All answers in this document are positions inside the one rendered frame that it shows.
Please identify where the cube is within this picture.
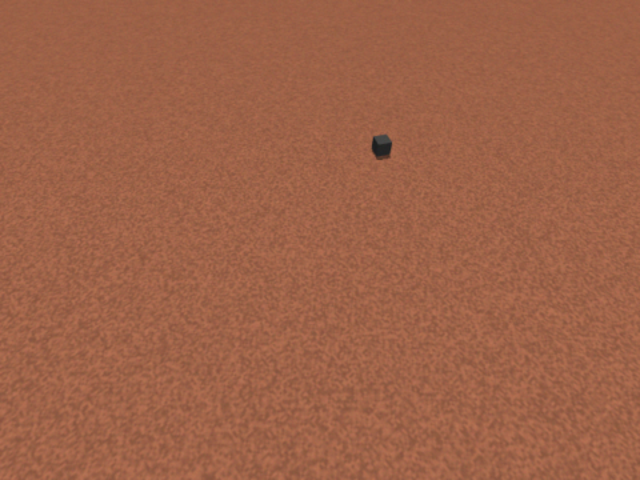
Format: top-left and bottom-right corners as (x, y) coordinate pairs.
(372, 134), (392, 157)

